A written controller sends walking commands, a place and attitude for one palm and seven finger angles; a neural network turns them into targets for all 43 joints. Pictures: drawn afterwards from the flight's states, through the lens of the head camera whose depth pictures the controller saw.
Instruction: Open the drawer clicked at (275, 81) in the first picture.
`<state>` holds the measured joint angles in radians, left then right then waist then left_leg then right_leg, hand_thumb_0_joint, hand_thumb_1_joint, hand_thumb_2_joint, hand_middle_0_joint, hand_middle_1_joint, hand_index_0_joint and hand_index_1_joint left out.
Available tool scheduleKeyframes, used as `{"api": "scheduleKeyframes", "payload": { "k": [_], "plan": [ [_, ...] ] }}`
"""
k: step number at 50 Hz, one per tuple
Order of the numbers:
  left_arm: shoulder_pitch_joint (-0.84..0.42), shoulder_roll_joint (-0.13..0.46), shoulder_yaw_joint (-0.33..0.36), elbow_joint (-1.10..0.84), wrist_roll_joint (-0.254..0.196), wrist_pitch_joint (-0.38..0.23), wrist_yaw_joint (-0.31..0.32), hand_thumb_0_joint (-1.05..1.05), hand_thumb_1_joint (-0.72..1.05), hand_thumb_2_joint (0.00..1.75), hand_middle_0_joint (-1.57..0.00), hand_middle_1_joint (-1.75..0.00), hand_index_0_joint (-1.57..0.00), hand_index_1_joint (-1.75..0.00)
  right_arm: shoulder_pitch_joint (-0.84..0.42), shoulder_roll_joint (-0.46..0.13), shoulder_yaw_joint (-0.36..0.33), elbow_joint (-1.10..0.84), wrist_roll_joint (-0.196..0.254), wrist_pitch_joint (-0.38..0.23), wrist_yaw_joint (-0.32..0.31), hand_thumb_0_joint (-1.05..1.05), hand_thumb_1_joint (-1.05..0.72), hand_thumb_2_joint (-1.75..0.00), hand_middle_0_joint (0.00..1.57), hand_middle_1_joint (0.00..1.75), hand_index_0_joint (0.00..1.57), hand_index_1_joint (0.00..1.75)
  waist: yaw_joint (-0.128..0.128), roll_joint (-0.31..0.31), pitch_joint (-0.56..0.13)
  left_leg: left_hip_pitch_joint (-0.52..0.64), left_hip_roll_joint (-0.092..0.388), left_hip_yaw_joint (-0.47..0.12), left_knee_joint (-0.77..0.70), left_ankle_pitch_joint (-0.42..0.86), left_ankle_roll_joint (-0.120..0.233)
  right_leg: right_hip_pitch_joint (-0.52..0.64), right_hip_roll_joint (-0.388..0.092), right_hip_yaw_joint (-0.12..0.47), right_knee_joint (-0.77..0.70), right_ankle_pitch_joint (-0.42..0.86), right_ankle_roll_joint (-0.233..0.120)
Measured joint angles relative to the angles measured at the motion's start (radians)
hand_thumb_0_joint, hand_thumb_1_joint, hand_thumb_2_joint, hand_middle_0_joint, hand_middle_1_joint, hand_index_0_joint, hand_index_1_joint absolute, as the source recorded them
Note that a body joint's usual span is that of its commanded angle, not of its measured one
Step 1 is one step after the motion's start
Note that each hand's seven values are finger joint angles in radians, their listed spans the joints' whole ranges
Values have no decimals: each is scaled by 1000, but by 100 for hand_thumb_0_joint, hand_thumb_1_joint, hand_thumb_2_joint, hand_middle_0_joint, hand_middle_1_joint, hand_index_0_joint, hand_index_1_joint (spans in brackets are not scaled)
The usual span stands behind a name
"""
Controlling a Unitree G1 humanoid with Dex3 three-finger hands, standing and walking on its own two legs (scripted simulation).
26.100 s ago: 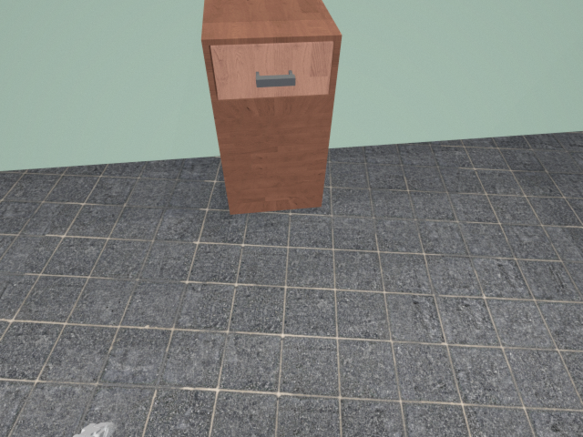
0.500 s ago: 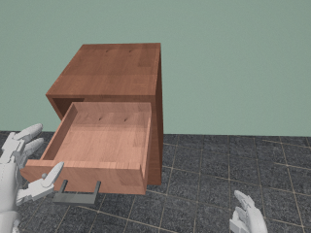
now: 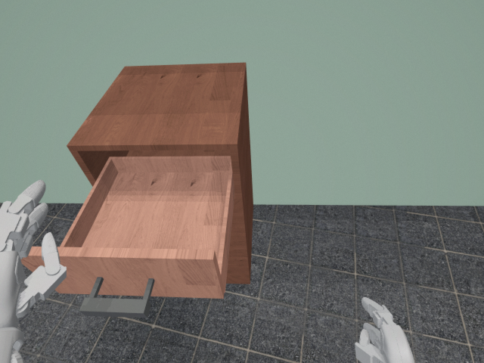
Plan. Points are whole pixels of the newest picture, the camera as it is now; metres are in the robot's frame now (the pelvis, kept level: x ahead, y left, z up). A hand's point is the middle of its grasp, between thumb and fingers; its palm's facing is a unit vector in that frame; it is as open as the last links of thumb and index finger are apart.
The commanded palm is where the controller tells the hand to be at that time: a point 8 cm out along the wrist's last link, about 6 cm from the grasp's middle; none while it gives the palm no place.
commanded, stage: step back with the hand held close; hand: left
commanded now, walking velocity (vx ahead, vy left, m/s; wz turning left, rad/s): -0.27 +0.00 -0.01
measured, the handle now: (120, 295) +0.25 +0.29 -0.09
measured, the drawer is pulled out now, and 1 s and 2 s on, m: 0.30 0.30 0.30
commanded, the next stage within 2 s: stop stepping back and stand still in 1.36 s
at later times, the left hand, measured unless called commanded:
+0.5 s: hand (21, 308) +0.14 +0.28 +0.14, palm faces +0.32 -0.81 -0.49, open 7.4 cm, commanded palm +0.08 +0.31 +0.17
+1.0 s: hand (1, 338) +0.11 +0.27 +0.15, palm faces +0.34 -0.83 -0.45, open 7.4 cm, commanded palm +0.04 +0.31 +0.17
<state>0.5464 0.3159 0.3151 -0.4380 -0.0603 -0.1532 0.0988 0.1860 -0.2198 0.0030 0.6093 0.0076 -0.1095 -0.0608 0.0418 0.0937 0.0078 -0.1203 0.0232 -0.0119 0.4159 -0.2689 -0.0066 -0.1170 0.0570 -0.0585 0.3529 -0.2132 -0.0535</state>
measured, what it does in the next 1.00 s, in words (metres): walks backwards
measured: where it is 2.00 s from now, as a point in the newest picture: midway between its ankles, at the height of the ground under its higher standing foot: outside the picture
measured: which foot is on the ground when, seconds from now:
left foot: down 0.00-1.00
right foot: down 0.00-0.82, up 0.84-1.00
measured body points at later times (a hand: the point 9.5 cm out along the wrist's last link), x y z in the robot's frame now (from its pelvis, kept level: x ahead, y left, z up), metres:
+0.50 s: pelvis -0.05 +0.03 -0.01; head -0.02 +0.04 +0.44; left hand +0.12 +0.32 +0.17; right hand +0.14 -0.20 -0.08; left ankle -0.03 +0.12 -0.74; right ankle -0.01 -0.08 -0.74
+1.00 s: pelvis -0.10 +0.03 -0.01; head -0.06 +0.05 +0.44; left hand +0.08 +0.31 +0.18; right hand +0.05 -0.20 -0.09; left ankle -0.03 +0.12 -0.74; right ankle -0.16 -0.08 -0.72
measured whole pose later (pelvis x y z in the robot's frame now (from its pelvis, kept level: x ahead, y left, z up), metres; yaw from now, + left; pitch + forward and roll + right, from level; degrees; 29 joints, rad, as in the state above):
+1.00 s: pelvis -0.10 +0.03 -0.01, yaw -2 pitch +5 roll -2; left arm 0.67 0.40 0.40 -0.65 -0.05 -0.21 0.20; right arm 0.20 -0.16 0.00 0.63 -0.04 -0.15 -0.07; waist -0.02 -0.01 0.00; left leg -0.46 0.02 0.02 0.52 -0.15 0.04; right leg -0.33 0.05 0.00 0.70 -0.44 0.01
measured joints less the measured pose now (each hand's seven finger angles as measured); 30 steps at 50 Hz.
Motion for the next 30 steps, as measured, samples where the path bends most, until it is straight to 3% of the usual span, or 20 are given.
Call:
{"api": "scheduleKeyframes", "payload": {
  "k": [5,14,22,30],
  "plan": [
    [35,16,36,-41,14,-40,4,1,88,90,-21,-30,-21,-30,-18,-13,-14,-29,2,42,12,2,-91,-90,20,30,21,30,-25,-15,10,-65,-4,9,14,8,6,-66,-5,8,10,15,7],
    [115,69,34,-115,16,-25,9,1,88,90,-22,-30,-21,-30,-30,-14,-44,-53,10,90,-2,2,-91,-90,20,30,20,30,-53,-61,21,-130,-34,26,34,24,29,-150,-36,23,65,15,32],
    [123,88,63,-163,12,-19,32,1,89,90,-22,-30,-21,-30,-31,15,-26,-71,6,79,-4,2,-91,-90,20,30,20,30,-49,-100,17,-189,-51,32,85,30,46,-210,-55,27,122,20,47],
    [104,56,69,-193,33,-27,62,1,89,90,-22,-30,-21,-30,-12,35,6,-86,-15,28,-6,2,-91,-90,21,30,21,30,-35,-108,21,-265,-52,30,183,16,53,-280,-59,21,211,8,48]
  ]
}}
